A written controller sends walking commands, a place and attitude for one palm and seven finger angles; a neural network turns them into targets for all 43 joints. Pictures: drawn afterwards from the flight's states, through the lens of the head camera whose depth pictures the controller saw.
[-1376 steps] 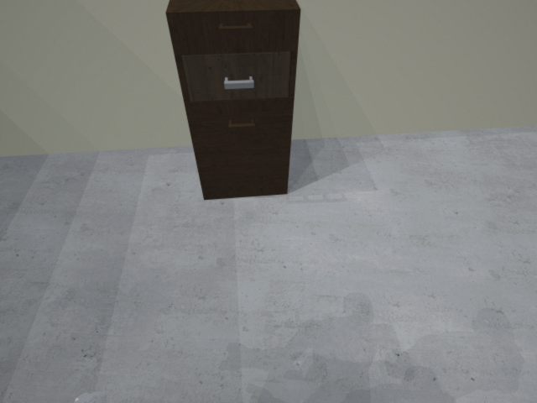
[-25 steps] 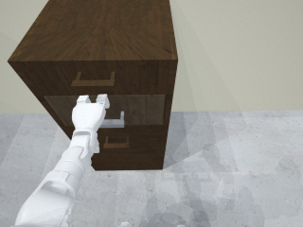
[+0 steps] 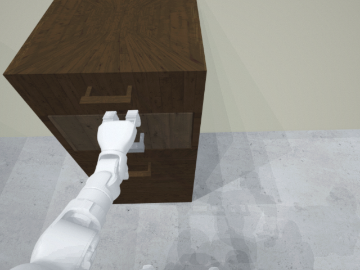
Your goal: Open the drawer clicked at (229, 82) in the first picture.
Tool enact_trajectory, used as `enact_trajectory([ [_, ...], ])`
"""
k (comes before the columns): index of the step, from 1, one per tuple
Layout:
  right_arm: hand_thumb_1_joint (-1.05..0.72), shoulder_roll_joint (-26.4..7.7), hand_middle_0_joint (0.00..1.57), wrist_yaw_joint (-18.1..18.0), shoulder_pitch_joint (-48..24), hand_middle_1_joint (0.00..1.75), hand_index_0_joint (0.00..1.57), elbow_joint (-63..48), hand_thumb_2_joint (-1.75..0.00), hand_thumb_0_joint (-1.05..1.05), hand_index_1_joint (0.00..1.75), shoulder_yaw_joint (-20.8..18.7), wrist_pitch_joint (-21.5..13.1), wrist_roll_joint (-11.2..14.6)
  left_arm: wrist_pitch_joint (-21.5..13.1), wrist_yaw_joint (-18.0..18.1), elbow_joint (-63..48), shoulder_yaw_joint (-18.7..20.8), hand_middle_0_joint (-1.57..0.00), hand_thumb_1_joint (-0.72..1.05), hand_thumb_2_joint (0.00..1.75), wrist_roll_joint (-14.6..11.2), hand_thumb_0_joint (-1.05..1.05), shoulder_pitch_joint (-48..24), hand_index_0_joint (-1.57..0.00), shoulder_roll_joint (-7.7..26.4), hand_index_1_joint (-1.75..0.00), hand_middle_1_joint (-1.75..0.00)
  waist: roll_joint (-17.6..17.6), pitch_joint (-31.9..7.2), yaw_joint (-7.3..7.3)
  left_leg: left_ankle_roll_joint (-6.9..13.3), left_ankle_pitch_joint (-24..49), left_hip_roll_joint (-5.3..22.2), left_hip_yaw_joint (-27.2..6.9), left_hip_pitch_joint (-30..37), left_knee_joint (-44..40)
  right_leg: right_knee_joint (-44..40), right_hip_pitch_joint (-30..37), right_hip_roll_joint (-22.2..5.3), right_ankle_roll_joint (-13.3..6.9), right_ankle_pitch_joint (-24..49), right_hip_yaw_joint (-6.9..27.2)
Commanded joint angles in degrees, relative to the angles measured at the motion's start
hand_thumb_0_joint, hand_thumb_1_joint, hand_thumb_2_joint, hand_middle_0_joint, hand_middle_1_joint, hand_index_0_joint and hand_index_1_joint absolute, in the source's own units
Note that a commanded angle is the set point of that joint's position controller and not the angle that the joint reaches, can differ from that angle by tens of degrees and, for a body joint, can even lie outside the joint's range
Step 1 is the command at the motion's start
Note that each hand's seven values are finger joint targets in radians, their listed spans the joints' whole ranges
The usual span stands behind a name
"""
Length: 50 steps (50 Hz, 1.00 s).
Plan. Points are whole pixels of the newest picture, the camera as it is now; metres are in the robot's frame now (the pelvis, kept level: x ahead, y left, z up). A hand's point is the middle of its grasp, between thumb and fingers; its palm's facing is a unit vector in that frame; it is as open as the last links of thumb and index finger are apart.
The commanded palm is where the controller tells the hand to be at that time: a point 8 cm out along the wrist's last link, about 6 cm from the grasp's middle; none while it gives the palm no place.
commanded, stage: re-aim the fingers above the handle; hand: left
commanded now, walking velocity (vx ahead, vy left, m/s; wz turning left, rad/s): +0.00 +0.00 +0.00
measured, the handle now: (126, 142) +0.47 +0.16 -0.07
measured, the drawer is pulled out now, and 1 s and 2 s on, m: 0.00 0.00 0.00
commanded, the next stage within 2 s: lower the fingers behind the handle in 0.78 s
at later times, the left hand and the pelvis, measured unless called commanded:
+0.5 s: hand (120, 146) +0.42 +0.15 -0.01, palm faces +0.01 -0.03 -1.00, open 13.9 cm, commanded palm +0.39 +0.15 +0.05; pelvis +0.01 -0.01 +0.00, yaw +1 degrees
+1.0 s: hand (120, 146) +0.42 +0.15 -0.02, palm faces -0.02 -0.02 -1.00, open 13.9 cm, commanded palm +0.40 +0.15 +0.04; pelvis +0.00 +0.00 +0.00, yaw +1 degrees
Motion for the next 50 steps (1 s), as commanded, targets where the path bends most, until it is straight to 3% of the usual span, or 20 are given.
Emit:
enact_trajectory([
  [1,-0.9,-8.0,0.2,-0.8,2.8,0.3,0.2,-5.1,-0.9,0.0,0.3,-2.5,-1.2,0.0,1.0,2.4,-10.8,2.4,-0.3,-0.5,0.3,0.1,0.0,-21.0,-0.3,8.4,-1.2,-1.2,-3.6,-19.8,-0.11,0.7,20.4,-1.7,-0.2,16.6,-4.2,-6.5,8.6,1.7,-1.6,22.2,-1.7],
  [5,-0.9,-8.2,0.2,-0.9,2.6,0.3,0.2,-5.4,-0.9,0.0,0.3,-2.5,-1.3,0.3,0.9,0.7,-11.4,2.8,-0.3,-0.5,0.3,-1.3,0.0,-18.6,-0.3,9.2,-1.2,-1.2,-5.3,-20.6,0.36,1.0,20.4,-2.1,0.3,16.4,-4.9,-7.6,11.9,1.4,-1.2,24.7,-0.9],
  [7,-0.9,-8.2,0.2,-1.2,2.5,0.3,0.2,-5.4,-0.9,0.0,0.3,-2.3,-1.3,0.5,0.3,-0.2,-11.5,2.0,-0.3,-0.5,0.3,-1.5,0.0,-18.0,-0.3,8.8,-1.2,-1.2,-5.9,-18.2,-0.12,1.2,19.6,-2.3,0.5,15.5,-5.1,-8.3,12.0,1.2,-1.0,25.2,-0.7],
  [8,-0.9,-8.3,0.2,-1.3,2.5,0.3,0.2,-5.3,-0.9,0.0,0.3,-2.4,-1.4,0.4,-0.4,-0.3,-12.2,2.7,-0.3,-0.5,0.3,-1.2,0.0,-18.3,-0.3,9.9,-1.2,-1.2,-5.9,-17.9,-0.11,1.2,19.4,-2.3,0.4,15.2,-5.0,-8.2,12.1,1.1,-1.1,25.3,-0.4],
  [10,-0.9,-7.9,0.2,-1.3,2.2,0.3,0.2,-5.5,-0.9,0.0,0.3,-2.5,-1.7,0.3,-2.0,-0.6,-14.5,1.1,-0.3,-0.5,0.3,-1.1,0.0,-19.0,-0.3,8.1,-1.2,-1.2,-3.9,-19.1,-0.2,1.1,20.7,-2.3,0.4,16.8,-4.7,-7.9,11.4,1.0,-1.1,26.1,-0.4],
  [11,-0.9,-8.1,0.2,-1.4,2.5,0.3,0.2,-5.1,-0.9,0.0,0.3,-2.8,-1.8,0.3,-2.6,-0.4,-14.3,3.2,-0.3,-0.5,0.3,-0.8,0.0,-17.8,-0.3,10.1,-1.2,-1.2,-4.1,-18.8,0.13,1.1,21.0,-2.2,0.2,16.8,-4.4,-7.6,11.2,1.1,-1.3,26.0,-0.5],
  [15,-0.9,-7.8,0.2,-0.9,2.1,0.3,0.2,-4.8,-0.9,0.0,0.3,-2.8,-2.2,0.2,-3.7,0.9,-14.7,1.4,-0.3,-0.5,0.3,0.0,0.0,-19.7,-0.3,7.9,-1.2,-1.2,-3.0,-18.2,-0.56,0.9,20.5,-2.1,-0.1,16.7,-3.5,-6.9,8.0,1.2,-1.3,23.9,-0.8],
  [20,-0.9,-7.8,0.2,-0.5,1.7,0.3,0.2,-4.8,-0.9,0.0,0.3,-2.8,-1.9,-0.1,-2.2,2.9,-14.5,3.3,-0.3,-0.5,0.3,0.6,0.0,-21.3,-0.3,10.1,-1.2,-1.2,-1.7,-21.1,0.12,0.7,21.3,-2.3,-0.1,16.9,-2.9,-5.8,8.4,1.3,-1.5,24.3,-0.8],
  [22,-0.9,-7.8,0.2,-0.4,1.7,0.3,0.2,-4.7,-0.9,0.0,0.3,-2.7,-1.7,0.0,-0.8,2.8,-13.1,2.5,-0.3,-0.5,0.3,0.2,0.0,-20.9,-0.3,9.0,-1.2,-1.2,-2.5,-20.5,-0.17,0.8,21.0,-2.4,0.1,16.3,-2.9,-6.1,8.7,1.3,-1.3,24.9,-1.0],
  [24,-0.9,-8.3,0.2,-0.6,1.9,0.3,0.2,-4.9,-0.9,0.0,0.3,-2.7,-1.4,0.0,0.3,2.1,-11.3,4.4,-0.3,-0.5,0.3,-0.4,0.0,-19.9,-0.3,10.9,-1.2,-1.2,-4.5,-20.2,0.15,0.9,21.0,-2.4,0.0,15.4,-3.3,-6.2,10.7,1.3,-1.4,25.9,-0.9],
  [25,-0.9,-8.2,0.2,-0.7,1.6,0.3,0.2,-5.1,-0.9,0.0,0.3,-2.5,-1.2,0.2,0.4,1.8,-12.4,3.7,-0.3,-0.5,0.3,-0.1,0.0,-21.0,-0.3,11.1,-1.2,-1.2,-3.5,-21.5,0.2,0.8,21.0,-2.4,0.2,15.8,-3.4,-6.2,10.7,1.2,-1.2,25.8,-0.6],
  [28,-0.9,-8.0,0.2,-0.8,1.8,0.3,0.2,-5.6,-0.9,0.0,0.3,-2.7,-1.2,0.2,0.4,0.4,-12.6,1.4,-0.3,-0.5,0.3,-0.9,0.0,-18.7,-0.3,7.8,-1.2,-1.2,-4.5,-20.2,-0.16,1.0,21.8,-2.4,0.3,16.9,-3.6,-6.9,11.0,1.3,-1.2,27.0,-1.0],
  [31,-0.9,-8.2,0.2,-1.0,2.1,0.3,0.2,-5.7,-0.9,0.0,0.3,-2.6,-1.2,0.1,-0.7,-0.7,-12.8,2.5,-0.3,-0.5,0.3,-1.4,0.0,-17.2,-0.3,9.0,-1.2,-1.2,-5.2,-20.0,0.01,1.1,22.3,-2.4,0.3,16.5,-3.7,-7.0,12.0,1.1,-1.1,28.5,-0.7],
  [36,-0.9,-7.9,0.2,-1.1,2.2,0.3,0.2,-5.3,-0.9,0.0,0.3,-2.8,-1.7,0.0,-2.9,0.4,-13.9,2.2,-0.3,-0.5,0.3,-0.2,0.0,-19.7,-0.3,8.7,-1.2,-1.2,-4.1,-17.9,-0.47,1.0,20.2,-2.1,-0.1,16.2,-3.6,-6.9,8.7,1.2,-1.4,24.2,-0.9],
  [37,-0.9,-7.8,0.2,-0.9,2.1,0.3,0.2,-5.2,-0.9,0.0,0.3,-2.7,-1.8,0.1,-3.2,1.0,-14.4,3.1,-0.3,-0.5,0.3,0.3,0.0,-19.8,-0.3,9.9,-1.2,-1.2,-2.8,-19.2,0.36,0.9,20.5,-2.2,-0.1,16.2,-3.6,-6.4,8.6,1.2,-1.5,23.7,-0.9],
  [38,-0.9,-7.7,0.2,-0.8,2.3,0.3,0.2,-5.3,-0.9,0.0,0.3,-2.8,-1.8,0.0,-3.0,1.4,-14.0,2.3,-0.3,-0.5,0.3,0.2,0.0,-19.3,-0.3,8.5,-1.2,-1.2,-2.8,-18.9,0.07,0.9,20.5,-2.2,-0.2,16.5,-3.5,-6.3,8.3,1.4,-1.6,23.6,-1.2],
  [41,-0.9,-7.9,0.2,-0.6,2.6,0.3,0.2,-4.6,-0.9,0.0,0.3,-2.9,-1.8,-0.1,-2.1,2.7,-12.7,4.4,-0.3,-0.5,0.3,0.7,0.0,-20.3,-0.3,10.6,-1.2,-1.2,-3.0,-19.2,0.2,0.7,20.7,-2.0,-0.5,16.0,-3.2,-5.6,7.5,1.5,-1.8,22.7,-1.5],
  [42,-0.9,-7.9,0.2,-0.5,2.1,0.3,0.2,-4.7,-0.9,0.0,0.3,-2.7,-1.7,-0.1,-1.7,3.0,-13.1,2.7,-0.3,-0.5,0.3,0.9,0.0,-21.9,-0.3,9.3,-1.2,-1.2,-1.6,-19.7,-0.21,0.7,20.4,-2.1,-0.3,16.2,-3.1,-5.7,6.7,1.5,-1.6,22.4,-1.3],
  [46,-0.9,-8.1,0.2,-0.5,2.9,0.3,0.2,-4.3,-0.9,0.0,0.3,-2.8,-1.6,0.0,0.8,2.7,-9.2,1.7,-0.3,-0.5,0.3,0.0,0.0,-22.5,-0.3,7.7,-1.2,-1.2,-4.2,-18.3,-1.0,0.8,18.9,-2.0,-0.4,14.9,-3.4,-6.2,6.8,1.6,-1.5,21.3,-1.5],
  [50,-0.9,-8.3,0.2,-0.7,3.2,0.3,0.2,-4.2,-0.9,0.0,0.3,-2.7,-1.7,-0.1,0.3,1.2,-9.1,1.2,-0.3,-0.5,0.3,-0.4,0.0,-23.6,-0.3,7.6,-1.2,-1.2,-3.9,-21.3,-1.05,0.8,19.7,-1.8,-0.5,15.7,-2.8,-5.4,6.7,1.4,-1.4,22.2,-1.2],
])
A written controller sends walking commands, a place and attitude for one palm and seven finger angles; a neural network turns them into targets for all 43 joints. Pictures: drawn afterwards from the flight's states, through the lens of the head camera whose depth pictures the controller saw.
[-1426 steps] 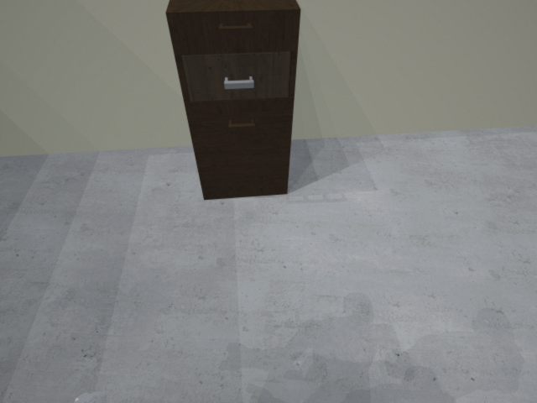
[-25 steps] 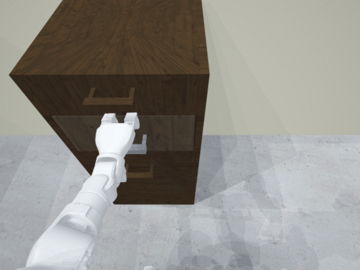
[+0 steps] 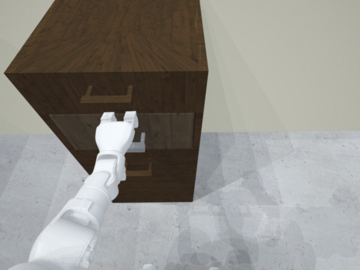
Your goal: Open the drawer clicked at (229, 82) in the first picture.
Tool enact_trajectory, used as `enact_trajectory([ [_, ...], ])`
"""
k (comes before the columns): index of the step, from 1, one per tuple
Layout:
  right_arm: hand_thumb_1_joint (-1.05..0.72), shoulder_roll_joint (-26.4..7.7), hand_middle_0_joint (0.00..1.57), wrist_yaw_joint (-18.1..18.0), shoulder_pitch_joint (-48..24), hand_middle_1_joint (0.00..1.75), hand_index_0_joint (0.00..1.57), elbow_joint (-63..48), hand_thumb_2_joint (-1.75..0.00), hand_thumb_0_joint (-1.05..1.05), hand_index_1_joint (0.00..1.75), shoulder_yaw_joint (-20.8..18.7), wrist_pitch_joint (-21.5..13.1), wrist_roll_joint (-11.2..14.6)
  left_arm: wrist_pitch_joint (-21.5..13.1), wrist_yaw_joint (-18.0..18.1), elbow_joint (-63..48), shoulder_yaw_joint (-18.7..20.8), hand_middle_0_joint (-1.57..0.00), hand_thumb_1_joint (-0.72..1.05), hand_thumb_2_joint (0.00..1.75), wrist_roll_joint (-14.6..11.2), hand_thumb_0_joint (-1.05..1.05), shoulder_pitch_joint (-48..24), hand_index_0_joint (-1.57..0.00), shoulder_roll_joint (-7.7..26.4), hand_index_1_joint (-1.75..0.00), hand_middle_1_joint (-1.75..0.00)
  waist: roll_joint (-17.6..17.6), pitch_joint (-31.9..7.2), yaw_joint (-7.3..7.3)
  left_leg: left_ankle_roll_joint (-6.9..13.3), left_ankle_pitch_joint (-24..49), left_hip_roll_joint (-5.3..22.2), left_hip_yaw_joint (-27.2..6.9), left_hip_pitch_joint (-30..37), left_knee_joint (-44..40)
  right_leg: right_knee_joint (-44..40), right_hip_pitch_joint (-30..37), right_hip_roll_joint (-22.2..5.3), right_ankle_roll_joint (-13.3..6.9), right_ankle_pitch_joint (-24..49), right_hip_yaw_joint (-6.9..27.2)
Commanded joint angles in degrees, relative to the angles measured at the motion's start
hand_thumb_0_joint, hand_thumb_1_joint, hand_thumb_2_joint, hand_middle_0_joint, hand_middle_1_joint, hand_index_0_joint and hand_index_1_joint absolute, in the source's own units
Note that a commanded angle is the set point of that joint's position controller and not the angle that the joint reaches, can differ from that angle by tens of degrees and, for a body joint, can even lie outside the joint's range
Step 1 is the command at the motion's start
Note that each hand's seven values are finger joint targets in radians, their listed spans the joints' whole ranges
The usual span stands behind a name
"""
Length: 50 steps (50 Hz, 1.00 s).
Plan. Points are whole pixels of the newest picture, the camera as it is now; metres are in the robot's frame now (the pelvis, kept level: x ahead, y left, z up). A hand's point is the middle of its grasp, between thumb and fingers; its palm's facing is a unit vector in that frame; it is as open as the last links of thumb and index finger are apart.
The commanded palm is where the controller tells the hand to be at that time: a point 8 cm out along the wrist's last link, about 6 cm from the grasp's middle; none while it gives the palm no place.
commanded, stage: lower the fingers behind the handle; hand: left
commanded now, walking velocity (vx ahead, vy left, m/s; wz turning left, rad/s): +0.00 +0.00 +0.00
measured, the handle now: (126, 141) +0.47 +0.16 -0.07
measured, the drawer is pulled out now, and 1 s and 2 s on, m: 0.00 0.00 0.00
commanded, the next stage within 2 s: lift the fingers back up to retry in 1.48 s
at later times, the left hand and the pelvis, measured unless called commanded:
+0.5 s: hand (123, 154) +0.42 +0.16 -0.05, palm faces -0.04 -0.03 -1.00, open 13.9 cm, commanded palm +0.40 +0.15 +0.00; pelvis -0.01 +0.00 -0.02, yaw +0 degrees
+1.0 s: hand (128, 154) +0.42 +0.14 -0.06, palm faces +0.01 -0.02 -1.00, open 13.9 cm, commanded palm +0.39 +0.15 -0.03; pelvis -0.02 +0.00 -0.03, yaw +0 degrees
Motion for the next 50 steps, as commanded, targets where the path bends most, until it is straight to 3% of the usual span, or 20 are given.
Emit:
enact_trajectory([
  [1,-0.9,-7.8,0.2,-0.9,3.9,0.3,0.2,-4.9,-0.9,0.0,0.3,-2.4,-1.5,-0.3,-0.7,1.1,-10.0,2.4,-0.3,-0.5,0.3,-0.2,0.0,-21.6,-0.3,6.7,-1.2,-1.2,-3.0,-20.6,-1.02,1.3,20.5,-1.8,0.4,15.8,-2.8,-5.7,7.0,1.5,-1.2,23.5,-0.7],
  [2,-0.9,-7.7,0.2,-0.9,3.9,0.3,0.2,-4.7,-0.9,0.0,0.3,-2.3,-1.5,-0.3,-1.2,1.0,-9.1,2.4,-0.3,-0.5,0.3,0.3,0.0,-21.3,-0.3,6.9,-1.2,-1.2,-4.3,-20.1,-1.3,1.2,20.2,-1.7,0.2,15.0,-2.4,-5.5,6.4,1.5,-1.0,23.2,-0.6],
  [6,-0.9,-7.7,0.2,-1.0,4.2,0.3,0.2,-4.6,-0.9,0.0,0.3,-2.5,-1.9,-0.6,-3.2,2.3,-9.6,5.8,-0.3,-0.5,0.3,1.3,0.0,-19.4,-0.3,9.9,-1.2,-1.2,-4.0,-20.5,-0.32,1.2,20.2,-1.6,0.3,12.7,-1.0,-4.0,5.6,1.4,-1.1,23.7,-0.4],
  [7,-0.9,-7.5,0.2,-0.8,4.0,0.3,0.2,-4.8,-0.9,0.0,0.3,-2.3,-2.1,-0.7,-3.3,2.9,-9.7,4.4,-0.3,-0.5,0.3,1.5,0.0,-19.3,-0.3,8.2,-1.2,-1.2,-2.9,-20.7,-0.47,1.2,19.7,-1.8,0.4,12.5,-0.8,-3.9,5.0,1.5,-1.1,23.2,-0.5],
  [9,-0.9,-7.7,0.2,-0.7,4.2,0.3,0.2,-4.3,-0.9,0.0,0.3,-2.4,-2.2,-0.8,-3.1,4.0,-8.5,6.8,-0.3,-0.5,0.3,1.8,0.0,-19.9,-0.3,10.7,-1.2,-1.2,-4.1,-20.5,-0.57,1.2,18.9,-1.8,0.2,10.7,-0.1,-3.3,4.7,1.5,-1.1,22.3,-0.5],
  [11,-0.9,-7.7,0.2,-0.7,4.3,0.3,0.2,-4.2,-0.9,0.0,0.3,-2.5,-2.4,-0.9,-2.8,5.1,-9.5,7.0,-0.3,-0.5,0.3,2.3,0.0,-21.4,-0.3,11.4,-1.2,-1.2,-2.9,-21.3,-0.75,1.2,18.6,-1.7,0.4,10.5,0.5,-2.9,4.0,1.4,-1.0,22.5,-0.2],
  [15,-0.9,-7.5,0.2,-0.2,4.5,0.3,0.2,-4.0,-0.9,0.0,0.3,-2.7,-2.5,-1.0,-1.8,5.5,-10.3,4.2,-0.3,-0.5,0.3,1.8,0.0,-22.3,-0.3,7.7,-1.2,-1.2,-1.5,-23.7,-1.47,1.0,20.1,-1.5,0.0,12.7,1.3,-2.1,2.6,1.7,-1.1,22.4,-0.9],
  [18,-0.9,-7.6,0.2,-0.3,4.7,0.3,0.2,-3.5,-0.9,0.0,0.3,-2.8,-2.5,-1.0,-1.3,4.8,-9.1,2.2,-0.3,-0.5,0.3,1.0,0.0,-22.7,-0.3,5.5,-1.2,-1.2,-2.0,-22.3,-2.42,1.1,19.1,-1.4,-0.3,12.7,1.6,-2.4,0.9,1.8,-1.1,21.1,-1.1],
  [20,-0.9,-7.9,0.2,-0.6,4.9,0.3,0.2,-3.1,-0.9,0.0,0.3,-2.7,-2.6,-1.1,-1.9,4.4,-9.7,2.7,-0.3,-0.5,0.3,1.1,0.0,-25.5,-0.3,7.1,-1.2,-1.2,-2.0,-22.9,-2.91,1.1,18.6,-1.2,-0.8,12.7,1.9,-1.8,-0.3,1.7,-1.0,20.1,-1.0],
  [24,-0.9,-7.8,0.2,-0.6,5.3,0.3,0.2,-2.8,-0.9,0.0,0.3,-2.7,-2.8,-1.4,-2.6,4.6,-8.4,3.7,-0.3,-0.5,0.3,1.6,0.0,-24.4,-0.3,7.4,-1.2,-1.2,-1.3,-23.4,-2.25,0.9,20.1,-1.1,-1.3,12.2,2.9,-0.2,-1.8,1.8,-1.4,20.3,-1.6],
  [28,-0.9,-7.6,0.2,0.0,5.3,0.3,0.2,-3.0,-0.9,0.0,0.3,-2.6,-2.7,-1.7,-2.3,6.1,-6.3,3.4,-0.3,-0.5,0.3,2.5,0.0,-22.1,-0.3,5.8,-1.2,-1.2,-1.7,-22.8,-1.95,0.8,19.2,-1.1,-1.1,10.1,3.9,0.7,-3.4,1.9,-1.4,19.3,-1.7],
  [30,-0.9,-7.8,0.2,0.1,5.3,0.3,0.2,-3.0,-0.9,0.0,0.3,-2.5,-2.6,-1.9,-1.8,6.9,-6.6,4.9,-0.3,-0.5,0.3,2.7,0.0,-23.1,-0.3,7.5,-1.2,-1.2,-1.4,-24.7,-1.84,0.9,19.8,-1.2,-1.0,9.6,4.7,1.4,-2.7,1.8,-1.3,20.7,-1.4],
  [31,-0.9,-7.8,0.2,0.1,5.3,0.3,0.2,-3.1,-0.9,0.0,0.3,-2.6,-2.3,-1.8,-1.1,7.3,-5.1,6.9,-0.3,-0.5,0.3,2.8,0.0,-20.8,-0.3,9.4,-1.2,-1.2,-2.7,-24.5,-1.06,0.9,19.2,-1.3,-0.7,8.4,4.7,1.5,-1.7,1.8,-1.3,20.9,-1.2],
  [33,-0.9,-7.6,0.2,0.2,5.0,0.3,0.2,-3.2,-0.9,0.0,0.3,-2.4,-2.3,-1.9,-0.4,7.7,-5.6,4.9,-0.3,-0.5,0.3,2.9,0.0,-22.5,-0.3,7.5,-1.2,-1.2,-1.7,-24.1,-1.83,1.0,18.3,-1.4,-0.5,7.6,5.0,1.5,-2.2,1.8,-1.2,20.7,-1.2],
  [35,-0.9,-7.7,0.2,0.1,5.1,0.3,0.2,-3.1,-0.9,0.0,0.3,-2.4,-2.3,-1.9,0.1,7.8,-5.4,5.2,-0.3,-0.5,0.3,3.1,0.0,-22.3,-0.3,7.9,-1.2,-1.2,-1.9,-25.2,-1.79,0.9,19.2,-1.3,-0.8,8.0,5.3,2.0,-2.4,1.8,-1.2,21.1,-1.3],
  [42,-0.9,-7.9,0.2,-0.2,4.9,0.3,0.2,-2.9,-0.9,0.0,0.3,-1.9,-2.2,-1.6,2.2,6.8,-1.3,4.7,-0.3,-0.5,0.3,2.3,0.0,-21.8,-0.3,8.3,-1.2,-1.2,-3.8,-21.4,-2.48,1.3,13.7,-1.6,-0.2,3.9,4.9,1.0,-2.8,1.6,-0.8,17.4,-0.7],
  [43,-0.9,-7.9,0.2,-0.3,4.8,0.3,0.2,-3.0,-0.9,0.0,0.3,-1.7,-2.3,-1.5,2.2,6.6,-0.6,5.1,-0.3,-0.5,0.3,2.3,0.0,-21.0,-0.3,8.9,-1.2,-1.2,-3.4,-21.3,-2.05,1.3,13.0,-1.7,-0.1,3.2,5.0,1.0,-2.8,1.5,-0.9,16.8,-0.5],
  [45,-0.9,-7.9,0.2,-0.4,5.1,0.3,0.2,-2.9,-0.9,0.0,0.3,-1.6,-2.6,-1.5,2.1,6.1,0.9,4.3,-0.3,-0.5,0.3,2.3,0.0,-21.3,-0.3,8.1,-1.2,-1.2,-4.5,-20.3,-2.83,1.4,12.6,-1.7,-0.3,2.3,5.5,1.3,-4.0,1.5,-0.8,16.4,-0.5],
  [48,-0.9,-8.0,0.2,-0.5,5.2,0.3,0.2,-3.3,-0.9,0.0,0.3,-1.5,-2.7,-1.5,1.8,5.8,0.9,5.5,-0.3,-0.5,0.3,2.0,0.0,-19.1,-0.3,9.4,-1.2,-1.2,-4.2,-21.1,-1.86,1.5,11.9,-1.9,0.1,0.9,6.1,1.7,-3.1,1.3,-0.8,16.6,-0.1],
  [50,-0.9,-7.9,0.2,-0.5,5.3,0.3,0.2,-3.4,-0.9,0.0,0.3,-1.5,-2.9,-1.5,1.5,5.5,1.4,4.2,-0.3,-0.5,0.3,2.3,0.0,-18.8,-0.3,7.8,-1.2,-1.2,-4.5,-20.8,-2.32,1.5,11.8,-1.8,0.0,0.4,6.7,2.2,-4.3,1.4,-0.8,16.4,-0.2],
])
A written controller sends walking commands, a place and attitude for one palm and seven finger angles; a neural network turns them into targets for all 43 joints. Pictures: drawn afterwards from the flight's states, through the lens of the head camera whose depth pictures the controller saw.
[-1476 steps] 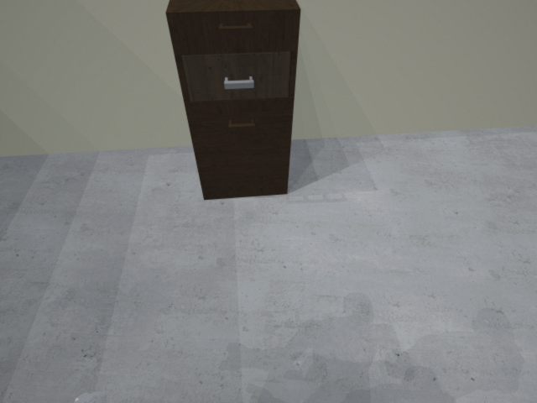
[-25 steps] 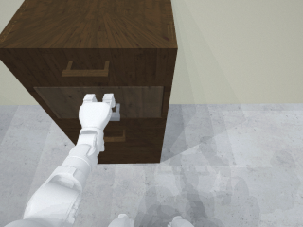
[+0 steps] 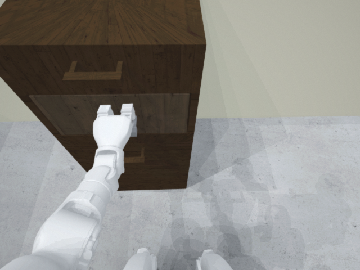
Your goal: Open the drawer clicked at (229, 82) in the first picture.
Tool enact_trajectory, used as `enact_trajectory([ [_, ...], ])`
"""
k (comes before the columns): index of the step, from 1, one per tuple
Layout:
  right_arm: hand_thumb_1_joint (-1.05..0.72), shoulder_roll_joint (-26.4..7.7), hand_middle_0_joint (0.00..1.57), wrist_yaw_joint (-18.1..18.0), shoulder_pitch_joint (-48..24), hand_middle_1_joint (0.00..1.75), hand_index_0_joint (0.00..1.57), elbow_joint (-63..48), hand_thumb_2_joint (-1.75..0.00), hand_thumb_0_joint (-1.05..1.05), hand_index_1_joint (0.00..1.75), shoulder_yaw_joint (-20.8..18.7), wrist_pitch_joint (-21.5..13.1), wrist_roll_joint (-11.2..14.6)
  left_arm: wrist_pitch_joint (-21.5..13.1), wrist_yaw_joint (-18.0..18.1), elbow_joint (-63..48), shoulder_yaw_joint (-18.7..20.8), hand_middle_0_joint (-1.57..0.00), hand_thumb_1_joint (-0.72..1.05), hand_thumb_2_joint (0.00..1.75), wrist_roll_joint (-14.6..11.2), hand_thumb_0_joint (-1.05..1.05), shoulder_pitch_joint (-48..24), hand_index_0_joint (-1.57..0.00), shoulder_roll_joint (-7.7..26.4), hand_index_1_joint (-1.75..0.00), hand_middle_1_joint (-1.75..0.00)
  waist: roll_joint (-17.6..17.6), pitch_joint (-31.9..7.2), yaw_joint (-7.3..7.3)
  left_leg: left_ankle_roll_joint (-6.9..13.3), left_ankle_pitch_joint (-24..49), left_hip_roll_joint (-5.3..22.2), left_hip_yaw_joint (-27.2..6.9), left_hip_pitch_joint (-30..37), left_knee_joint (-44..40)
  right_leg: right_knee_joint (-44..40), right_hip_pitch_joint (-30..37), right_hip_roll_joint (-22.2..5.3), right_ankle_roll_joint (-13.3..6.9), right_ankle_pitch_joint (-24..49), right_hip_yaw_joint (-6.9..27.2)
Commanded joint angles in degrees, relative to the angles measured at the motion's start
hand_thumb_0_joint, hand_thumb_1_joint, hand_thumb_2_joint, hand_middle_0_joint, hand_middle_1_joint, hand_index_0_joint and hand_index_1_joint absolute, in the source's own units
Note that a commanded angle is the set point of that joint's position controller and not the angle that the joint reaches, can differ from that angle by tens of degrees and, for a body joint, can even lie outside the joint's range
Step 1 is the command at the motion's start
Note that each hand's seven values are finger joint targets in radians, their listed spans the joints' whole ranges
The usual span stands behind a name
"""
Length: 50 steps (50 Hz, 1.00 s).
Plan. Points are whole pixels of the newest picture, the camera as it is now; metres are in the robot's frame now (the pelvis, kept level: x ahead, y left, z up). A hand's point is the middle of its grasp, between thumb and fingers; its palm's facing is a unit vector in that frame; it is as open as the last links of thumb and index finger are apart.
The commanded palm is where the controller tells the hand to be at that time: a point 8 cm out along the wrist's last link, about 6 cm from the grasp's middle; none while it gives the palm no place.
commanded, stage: lower the fingers behind the handle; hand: left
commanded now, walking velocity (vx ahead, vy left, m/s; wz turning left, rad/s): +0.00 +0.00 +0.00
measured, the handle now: (117, 125) +0.49 +0.16 -0.04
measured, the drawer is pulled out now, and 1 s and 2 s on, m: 0.00 0.00 0.00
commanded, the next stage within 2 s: lift the fingers back up to retry in 0.48 s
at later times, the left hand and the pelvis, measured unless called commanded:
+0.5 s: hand (119, 139) +0.44 +0.15 -0.03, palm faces +0.03 -0.02 -1.00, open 14.0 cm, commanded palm +0.41 +0.16 -0.01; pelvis -0.02 +0.00 -0.01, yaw +0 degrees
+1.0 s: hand (112, 134) +0.44 +0.16 -0.01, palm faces -0.02 -0.04 -1.00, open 13.8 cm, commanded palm +0.41 +0.16 +0.06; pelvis +0.00 +0.01 +0.02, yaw +0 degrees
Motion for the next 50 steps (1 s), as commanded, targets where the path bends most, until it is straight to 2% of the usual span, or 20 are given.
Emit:
enact_trajectory([
  [1,-0.9,-8.4,0.2,-0.8,5.3,0.3,0.2,-4.1,-0.9,0.0,0.3,-2.4,-1.4,0.0,1.5,-0.2,-3.5,2.5,-0.3,-0.5,0.3,0.1,0.0,-14.4,-0.3,9.0,-1.2,-1.2,-4.4,-17.0,-0.41,1.4,13.8,-2.4,0.2,12.6,-3.7,-7.9,8.2,0.9,-0.9,18.1,0.2],
  [6,-0.9,-8.7,0.2,-0.8,5.5,0.3,0.2,-4.0,-0.9,0.0,0.3,-2.4,-1.7,0.0,2.3,0.4,-3.5,1.8,-0.3,-0.5,0.3,0.7,0.0,-17.9,-0.3,9.4,-1.2,-1.2,-3.6,-17.0,-1.39,1.4,11.2,-2.3,0.0,11.5,-2.9,-7.5,5.4,0.8,-0.9,14.2,0.1],
  [9,-0.9,-8.8,0.2,-0.9,5.4,0.3,0.2,-4.2,-0.9,0.0,0.3,-2.3,-1.8,0.0,3.1,0.3,-4.7,3.5,-0.3,-0.5,0.3,0.0,0.0,-18.6,-0.3,11.7,-1.2,-1.2,-2.6,-20.0,-0.59,1.4,11.6,-2.4,-0.1,12.2,-2.8,-7.2,6.9,0.8,-0.9,14.6,0.4],
  [10,-0.9,-8.7,0.2,-1.0,5.7,0.3,0.2,-4.4,-0.9,0.0,0.3,-2.2,-1.7,0.1,3.2,0.1,-4.7,2.6,-0.3,-0.5,0.3,0.2,0.0,-18.4,-0.3,10.7,-1.2,-1.2,-2.9,-20.4,-0.79,1.4,12.4,-2.3,-0.2,12.9,-2.9,-6.9,6.8,0.9,-0.8,15.3,0.1],
  [15,-0.9,-8.9,0.2,-1.4,5.4,0.3,0.2,-4.3,-0.9,0.0,0.3,-1.8,-1.9,0.5,3.7,-0.6,-3.0,1.7,-0.3,-0.5,0.3,-0.5,0.0,-20.2,-0.3,10.6,-1.2,-1.2,-3.7,-16.7,-1.63,1.5,8.4,-2.2,-0.5,11.4,-3.7,-8.0,4.6,0.8,-0.7,10.3,-0.1],
  [19,-0.9,-9.0,0.2,-1.4,6.0,0.3,0.2,-4.2,-0.9,0.0,0.3,-1.8,-2.2,0.3,3.2,-0.8,-3.5,3.1,-0.3,-0.5,0.3,-1.0,0.0,-20.3,-0.3,11.7,-1.2,-1.2,-2.8,-19.1,-1.04,1.5,9.9,-2.3,-0.7,12.3,-3.5,-7.3,5.5,0.8,-0.8,11.7,-0.2],
  [20,-0.9,-8.9,0.2,-1.4,6.0,0.3,0.2,-4.4,-0.9,0.0,0.3,-1.8,-2.3,0.3,3.1,-0.9,-3.4,2.0,-0.3,-0.5,0.3,-0.9,0.0,-19.6,-0.3,10.3,-1.2,-1.2,-3.0,-19.6,-1.34,1.5,10.1,-2.2,-0.6,12.6,-3.2,-7.2,5.2,0.9,-0.7,11.9,-0.2],
  [22,-0.9,-8.9,0.2,-1.5,5.9,0.3,0.2,-4.6,-0.9,0.0,0.3,-1.7,-2.1,0.3,2.9,-1.1,-2.7,2.6,-0.3,-0.5,0.3,-0.8,0.0,-17.7,-0.3,10.9,-1.2,-1.2,-4.3,-17.9,-1.01,1.5,9.9,-2.2,-0.5,11.4,-3.3,-7.4,5.4,1.0,-0.7,11.9,-0.1],
  [25,-0.9,-9.0,0.2,-1.4,6.1,0.3,0.2,-4.5,-0.9,0.0,0.3,-1.8,-2.4,0.3,2.3,-0.8,-3.2,2.6,-0.3,-0.5,0.3,-0.3,0.0,-18.6,-0.3,11.0,-1.2,-1.2,-3.2,-17.8,-0.84,1.4,9.5,-2.1,-0.8,11.5,-3.3,-7.0,4.1,1.0,-0.9,10.8,-0.4],
  [27,-0.9,-9.0,0.2,-1.3,6.0,0.3,0.2,-4.4,-0.9,0.0,0.3,-1.9,-2.5,0.2,2.4,-0.4,-3.5,1.4,-0.3,-0.5,0.3,-0.1,0.0,-20.3,-0.3,9.7,-1.2,-1.2,-2.9,-16.8,-1.78,1.4,8.5,-1.9,-0.8,11.6,-3.2,-7.3,2.5,1.0,-0.8,9.4,-0.5],
  [28,-0.9,-9.0,0.2,-1.2,6.2,0.3,0.2,-4.3,-0.9,0.0,0.3,-1.9,-2.5,0.3,2.5,-0.2,-3.4,2.3,-0.3,-0.5,0.3,-0.1,0.0,-19.5,-0.3,10.5,-1.2,-1.2,-3.0,-17.4,-1.11,1.4,8.6,-2.0,-0.9,11.7,-3.4,-7.1,3.0,1.0,-0.9,9.3,-0.5],
  [32,-0.9,-9.0,0.2,-1.1,6.3,0.3,0.2,-4.5,-0.9,0.0,0.3,-2.3,-2.1,0.3,2.9,0.4,-8.3,3.0,-0.3,-0.5,0.3,-0.4,0.0,-22.2,-0.3,11.5,-1.2,-1.2,-0.9,-22.9,-0.63,1.1,12.2,-1.8,-1.2,16.7,-4.2,-7.2,5.5,1.2,-1.0,12.3,-0.8],
  [35,-0.9,-8.9,0.2,-1.2,6.3,0.3,0.2,-4.4,-0.9,0.0,0.3,-2.4,-1.9,0.5,3.2,0.2,-9.8,2.2,-0.3,-0.5,0.3,-1.1,0.0,-24.4,-0.3,10.6,-1.2,-1.2,-0.9,-22.0,-1.32,1.1,12.4,-1.5,-1.6,19.2,-5.7,-8.7,6.0,1.3,-0.8,11.9,-1.2],
  [37,-0.9,-9.0,0.2,-1.6,6.1,0.3,0.2,-4.4,-0.9,0.0,0.3,-2.4,-1.8,0.6,3.0,0.0,-11.2,3.3,-0.3,-0.5,0.3,-1.4,0.0,-25.1,-0.3,12.1,-1.2,-1.2,-1.1,-22.3,-1.05,1.1,13.1,-1.4,-1.7,20.7,-6.6,-9.4,7.3,1.3,-0.8,12.6,-1.1],
  [39,-0.9,-8.8,0.2,-1.7,5.9,0.3,0.2,-4.5,-0.9,0.0,0.3,-2.6,-1.9,0.6,2.1,-0.6,-13.7,2.6,-0.3,-0.5,0.3,-2.1,0.0,-26.1,-0.3,11.2,-1.2,-1.2,-0.4,-23.6,-1.23,1.1,14.6,-1.4,-1.8,23.3,-7.3,-10.2,8.6,1.4,-0.9,13.8,-1.1],
  [42,-0.9,-8.6,0.2,-2.1,6.1,0.3,0.2,-4.2,-0.9,0.0,0.3,-2.6,-2.1,0.7,0.8,-1.3,-14.6,0.9,-0.3,-0.5,0.3,-2.2,0.0,-25.7,-0.3,9.6,-1.2,-1.2,-0.3,-21.4,-1.61,1.1,15.9,-1.3,-1.6,24.9,-8.3,-11.4,9.1,1.5,-0.8,15.1,-1.2],
  [44,-0.9,-8.5,0.2,-1.9,5.9,0.3,0.2,-4.4,-0.9,0.0,0.3,-3.0,-2.3,0.7,0.0,-1.8,-16.1,0.3,-0.3,-0.5,0.3,-2.5,0.0,-24.4,-0.3,8.2,-1.2,-1.2,0.7,-22.8,-1.08,0.9,18.6,-1.2,-1.7,27.6,-8.7,-11.8,10.1,1.5,-1.0,16.9,-1.3],
  [46,-0.9,-8.5,0.2,-1.9,6.4,0.3,0.2,-3.9,-0.9,0.0,0.3,-3.1,-2.0,0.9,-0.4,-2.0,-16.0,1.2,-0.3,-0.5,0.3,-2.5,0.0,-23.1,-0.3,9.1,-1.2,-1.2,-0.5,-21.2,-0.92,0.9,19.9,-1.0,-1.7,28.4,-9.4,-12.3,10.7,1.6,-1.0,18.1,-1.5],
  [47,-0.9,-8.4,0.2,-1.8,6.1,0.3,0.2,-4.3,-0.9,0.0,0.3,-3.0,-1.9,0.8,-0.5,-2.1,-16.2,0.1,-0.3,-0.5,0.3,-2.6,0.0,-22.0,-0.3,7.7,-1.2,-1.2,-0.2,-20.3,-0.69,0.9,20.3,-1.3,-1.4,28.3,-9.9,-12.9,11.4,1.7,-1.0,18.6,-1.6],
  [50,-0.9,-8.4,0.2,-1.6,5.8,0.3,0.2,-4.5,-0.9,0.0,0.3,-3.0,-1.5,0.8,-0.7,-2.2,-18.0,1.3,-0.3,-0.5,0.3,-2.5,0.0,-21.0,-0.3,9.2,-1.2,-1.2,-0.6,-21.3,0.04,0.9,22.8,-1.4,-1.0,29.5,-10.6,-13.5,14.6,1.7,-1.0,21.8,-1.3],
])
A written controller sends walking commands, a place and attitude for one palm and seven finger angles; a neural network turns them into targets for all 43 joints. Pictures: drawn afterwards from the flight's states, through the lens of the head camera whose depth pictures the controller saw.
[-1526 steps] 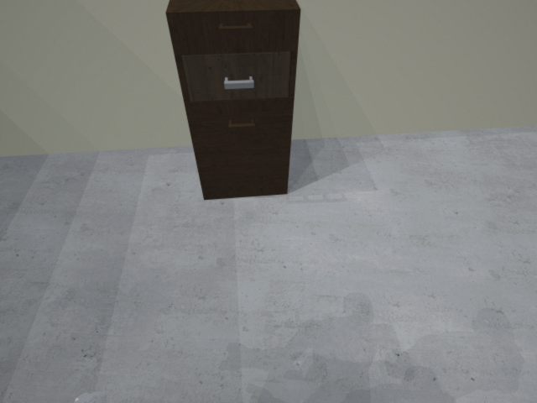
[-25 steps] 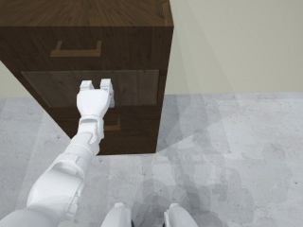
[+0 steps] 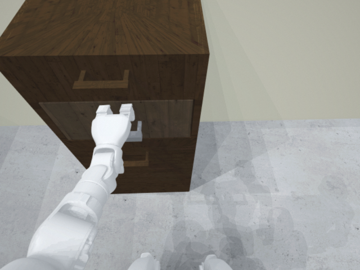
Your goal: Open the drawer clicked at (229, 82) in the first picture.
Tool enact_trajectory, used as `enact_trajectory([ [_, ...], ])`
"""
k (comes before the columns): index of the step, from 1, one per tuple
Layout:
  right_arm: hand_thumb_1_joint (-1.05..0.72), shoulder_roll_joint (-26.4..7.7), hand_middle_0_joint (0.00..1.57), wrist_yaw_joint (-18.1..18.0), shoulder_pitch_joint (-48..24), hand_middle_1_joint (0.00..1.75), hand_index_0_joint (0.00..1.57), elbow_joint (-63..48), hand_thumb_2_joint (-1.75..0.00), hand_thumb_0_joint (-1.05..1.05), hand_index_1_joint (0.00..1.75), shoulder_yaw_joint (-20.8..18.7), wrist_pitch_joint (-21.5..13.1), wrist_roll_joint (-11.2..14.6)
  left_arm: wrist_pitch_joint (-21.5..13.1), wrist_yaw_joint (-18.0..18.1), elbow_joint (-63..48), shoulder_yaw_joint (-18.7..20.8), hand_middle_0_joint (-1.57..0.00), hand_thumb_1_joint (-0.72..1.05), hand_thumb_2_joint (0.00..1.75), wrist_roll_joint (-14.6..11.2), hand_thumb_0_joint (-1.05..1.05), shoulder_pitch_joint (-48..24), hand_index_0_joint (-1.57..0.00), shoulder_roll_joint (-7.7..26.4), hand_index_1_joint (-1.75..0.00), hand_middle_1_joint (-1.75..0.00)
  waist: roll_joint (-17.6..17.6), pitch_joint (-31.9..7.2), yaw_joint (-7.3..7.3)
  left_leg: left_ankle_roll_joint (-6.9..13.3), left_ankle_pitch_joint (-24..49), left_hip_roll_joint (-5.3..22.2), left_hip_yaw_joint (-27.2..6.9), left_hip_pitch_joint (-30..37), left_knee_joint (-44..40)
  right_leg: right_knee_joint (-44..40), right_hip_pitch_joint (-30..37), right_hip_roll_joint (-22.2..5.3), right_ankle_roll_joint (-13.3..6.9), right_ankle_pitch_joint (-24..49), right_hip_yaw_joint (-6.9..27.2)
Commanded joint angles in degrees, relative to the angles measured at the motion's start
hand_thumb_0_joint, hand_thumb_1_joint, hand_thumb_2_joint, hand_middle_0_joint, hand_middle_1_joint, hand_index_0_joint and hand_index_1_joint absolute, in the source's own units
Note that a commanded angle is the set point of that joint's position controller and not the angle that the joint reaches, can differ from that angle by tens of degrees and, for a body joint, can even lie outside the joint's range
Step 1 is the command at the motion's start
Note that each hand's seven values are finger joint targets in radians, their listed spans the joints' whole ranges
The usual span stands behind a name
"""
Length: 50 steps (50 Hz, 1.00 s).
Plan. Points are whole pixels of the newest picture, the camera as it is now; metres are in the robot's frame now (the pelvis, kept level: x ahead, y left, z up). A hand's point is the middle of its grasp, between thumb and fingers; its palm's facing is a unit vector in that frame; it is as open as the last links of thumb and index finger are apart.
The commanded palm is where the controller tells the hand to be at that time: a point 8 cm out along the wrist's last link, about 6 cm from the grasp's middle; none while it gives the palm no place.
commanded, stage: lift the fingers back up to retry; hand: left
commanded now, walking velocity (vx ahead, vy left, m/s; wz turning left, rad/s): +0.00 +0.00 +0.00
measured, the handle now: (122, 130) +0.48 +0.15 -0.05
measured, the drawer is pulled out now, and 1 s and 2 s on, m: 0.00 0.00 0.00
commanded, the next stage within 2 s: re-aim the fingers above the handle in 0.36 s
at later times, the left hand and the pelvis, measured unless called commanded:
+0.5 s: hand (117, 135) +0.43 +0.15 +0.01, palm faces -0.02 -0.04 -1.00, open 13.9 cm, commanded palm +0.40 +0.15 +0.06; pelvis +0.02 -0.01 +0.02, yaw +1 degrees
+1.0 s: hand (117, 135) +0.43 +0.15 +0.01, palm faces -0.01 -0.04 -1.00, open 13.9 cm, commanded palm +0.40 +0.15 +0.06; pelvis +0.02 -0.01 +0.02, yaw +0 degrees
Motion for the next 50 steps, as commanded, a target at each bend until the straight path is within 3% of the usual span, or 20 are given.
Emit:
enact_trajectory([
  [1,-0.9,-8.3,0.2,-0.5,3.8,0.3,0.2,-4.7,-0.9,0.0,0.3,-2.7,-0.7,0.0,-0.5,2.6,-13.8,2.8,-0.3,-0.5,0.3,0.6,0.0,-21.1,-0.3,7.5,-1.2,-1.2,-0.9,-22.8,-0.02,0.2,22.0,-1.2,-1.1,24.0,-6.4,-8.5,9.3,1.8,-1.9,20.8,-1.7],
  [4,-0.9,-8.3,0.2,-0.3,3.2,0.3,0.2,-5.0,-0.9,0.0,0.3,-2.8,-0.2,0.1,0.0,2.2,-16.0,1.9,-0.3,-0.5,0.3,0.5,0.0,-22.2,-0.3,6.7,-1.2,-1.2,-0.9,-22.5,-0.22,0.1,24.0,-1.2,-1.1,25.9,-7.4,-9.3,11.0,1.9,-1.9,22.4,-2.0],
  [9,-0.9,-8.2,0.2,-0.1,1.7,0.3,0.2,-6.4,-0.9,0.0,0.3,-2.9,0.7,0.5,1.0,0.8,-19.5,1.5,-0.3,-0.5,0.3,0.0,0.0,-18.9,-0.3,6.5,-1.2,-1.2,-1.0,-22.4,0.77,0.1,28.1,-1.4,-0.7,29.1,-9.3,-11.1,15.4,1.9,-2.0,26.2,-1.8],
  [10,-0.9,-7.8,0.2,0.0,1.6,0.3,0.2,-6.5,-0.9,0.0,0.3,-2.8,0.9,0.5,1.4,0.5,-18.0,0.1,-0.3,-0.5,0.3,0.2,0.0,-16.4,-0.3,4.6,-1.2,-1.2,-1.9,-21.7,0.89,0.2,28.4,-1.5,-0.3,29.0,-9.5,-11.4,15.7,1.9,-1.8,26.7,-1.9],
  [12,-0.9,-8.0,0.2,0.3,1.2,0.3,0.2,-6.5,-0.9,0.0,0.3,-2.6,1.2,0.7,2.1,-0.3,-15.2,-1.6,-0.3,-0.5,0.3,0.0,0.0,-14.6,-0.3,2.3,-1.2,-1.2,-4.1,-16.8,0.37,0.3,25.8,-1.6,-0.4,26.9,-10.4,-12.4,14.8,1.9,-1.8,25.1,-2.0],
  [14,-0.9,-8.3,0.2,0.2,0.7,0.3,0.2,-6.6,-0.9,0.0,0.3,-2.3,1.6,0.8,2.1,-1.0,-13.5,0.0,-0.3,-0.5,0.3,-0.1,0.0,-14.8,-0.3,4.5,-1.2,-1.2,-5.6,-15.4,0.5,0.4,23.3,-2.0,-0.1,25.2,-11.0,-13.1,16.3,1.6,-1.9,24.7,-1.4],
  [18,-0.9,-7.9,0.2,-0.5,0.2,0.3,0.2,-7.4,-0.9,0.0,0.3,-2.2,1.7,0.6,0.0,-1.1,-14.7,2.1,-0.3,-0.5,0.3,1.0,0.0,-15.1,-0.3,7.5,-1.2,-1.2,-5.3,-16.6,1.3,0.6,22.1,-2.5,0.4,24.3,-10.7,-12.9,17.8,1.1,-1.7,25.7,-0.5],
  [21,-0.9,-7.5,0.2,-0.4,-0.1,0.3,0.2,-7.5,-0.9,0.0,0.3,-2.5,1.3,0.4,-2.0,-0.5,-16.5,3.0,-0.3,-0.5,0.3,1.5,0.0,-14.4,-0.3,7.9,-1.2,-1.2,-3.6,-18.4,1.74,0.5,24.3,-2.5,0.6,24.8,-9.7,-11.9,18.0,1.0,-1.8,28.1,-0.3],
  [25,-0.9,-7.3,0.2,0.1,0.0,0.3,0.2,-7.1,-0.9,0.0,0.3,-2.7,0.8,0.3,-2.3,0.6,-16.8,0.6,-0.3,-0.5,0.3,1.7,0.0,-16.0,-0.3,4.9,-1.2,-1.2,-3.6,-19.1,0.77,0.4,24.9,-2.3,0.3,25.1,-8.8,-11.1,16.1,1.2,-1.7,27.8,-0.6],
  [28,-0.9,-7.5,0.2,0.1,0.1,0.3,0.2,-6.9,-0.9,0.0,0.3,-2.9,0.9,0.3,-1.7,1.0,-17.8,2.6,-0.3,-0.5,0.3,1.5,0.0,-16.5,-0.3,7.4,-1.2,-1.2,-3.0,-20.7,1.04,0.5,25.2,-2.5,0.6,25.1,-8.3,-10.9,17.6,1.1,-1.7,29.6,-0.2],
  [30,-0.9,-7.4,0.2,0.2,0.2,0.3,0.2,-6.5,-0.9,0.0,0.3,-2.9,0.7,0.2,-1.5,0.8,-18.3,0.3,-0.3,-0.5,0.3,1.3,0.0,-18.5,-0.3,5.0,-1.2,-1.2,-3.3,-21.6,0.17,0.5,25.4,-2.4,0.4,25.8,-8.2,-10.9,16.8,1.1,-1.5,29.5,-0.4],
  [31,-0.9,-7.6,0.2,0.1,0.4,0.3,0.2,-6.4,-0.9,0.0,0.3,-3.0,1.0,0.3,-1.1,0.7,-16.7,2.2,-0.3,-0.5,0.3,1.0,0.0,-16.6,-0.3,6.9,-1.2,-1.2,-3.9,-20.1,0.58,0.6,24.5,-2.5,0.5,25.0,-8.4,-11.2,17.3,1.1,-1.6,29.2,-0.4],
  [33,-0.9,-7.7,0.2,-0.1,0.4,0.3,0.2,-6.3,-0.9,0.0,0.3,-2.8,1.0,0.4,-0.8,0.4,-16.4,1.3,-0.3,-0.5,0.3,0.8,0.0,-18.0,-0.3,6.5,-1.2,-1.2,-4.5,-19.4,0.12,0.6,22.9,-2.6,0.4,24.2,-8.8,-11.6,17.3,1.1,-1.5,28.0,-0.3],
  [35,-0.9,-7.6,0.2,-0.2,0.2,0.3,0.2,-6.3,-0.9,0.0,0.3,-2.7,1.1,0.3,-1.1,0.1,-17.1,1.1,-0.3,-0.5,0.3,0.9,0.0,-18.7,-0.3,6.5,-1.2,-1.2,-3.5,-21.3,0.45,0.6,23.5,-2.6,0.6,24.9,-8.9,-11.5,17.6,1.0,-1.4,28.3,0.0],
  [37,-0.9,-7.7,0.2,-0.3,0.4,0.3,0.2,-6.1,-0.9,0.0,0.3,-2.6,1.0,0.4,-1.2,-0.2,-16.1,1.3,-0.3,-0.5,0.3,0.6,0.0,-18.6,-0.3,6.8,-1.2,-1.2,-3.9,-19.3,0.21,0.7,22.8,-2.6,0.7,24.0,-9.1,-11.9,17.4,0.9,-1.3,28.3,0.0],
  [39,-0.9,-8.0,0.2,-0.3,0.6,0.3,0.2,-6.2,-0.9,0.0,0.3,-2.6,1.0,0.3,-1.5,-0.4,-15.0,3.3,-0.3,-0.5,0.3,0.4,0.0,-16.9,-0.3,8.6,-1.2,-1.2,-4.2,-19.2,0.87,0.6,22.9,-2.6,0.5,23.4,-9.3,-11.8,18.2,1.0,-1.6,28.2,-0.1],
  [44,-0.9,-7.9,0.2,-0.1,1.1,0.3,0.2,-6.5,-0.9,0.0,0.3,-2.7,0.8,0.4,-2.0,0.1,-14.6,4.3,-0.3,-0.5,0.3,0.9,0.0,-14.6,-0.3,9.0,-1.2,-1.2,-4.3,-19.4,1.78,0.5,23.1,-2.6,0.7,22.8,-9.6,-11.6,18.8,1.1,-1.8,28.3,-0.2],
  [45,-0.9,-7.7,0.2,-0.1,0.9,0.3,0.2,-6.5,-0.9,0.0,0.3,-2.7,0.8,0.5,-2.1,0.2,-15.0,3.5,-0.3,-0.5,0.3,1.1,0.0,-14.7,-0.3,8.4,-1.2,-1.2,-4.0,-20.3,1.65,0.5,22.9,-2.5,0.9,22.9,-9.5,-11.5,18.3,1.1,-1.6,27.9,0.0],
  [48,-0.9,-7.9,0.2,0.1,1.2,0.3,0.2,-6.4,-0.9,0.0,0.3,-2.8,0.7,0.6,-1.6,0.5,-14.0,2.4,-0.3,-0.5,0.3,1.0,0.0,-14.7,-0.3,6.7,-1.2,-1.2,-5.1,-17.3,0.89,0.6,21.2,-2.4,0.7,22.6,-10.0,-12.2,16.9,1.2,-1.7,25.7,-0.4],
  [50,-0.9,-8.1,0.2,-0.1,1.0,0.3,0.2,-6.2,-0.9,0.0,0.3,-2.9,0.5,0.6,-2.0,0.8,-16.0,3.3,-0.3,-0.5,0.3,1.3,0.0,-18.3,-0.3,8.9,-1.2,-1.2,-4.3,-19.5,0.89,0.6,20.9,-2.3,0.7,23.3,-10.0,-12.1,16.7,1.1,-1.6,24.5,0.0],
])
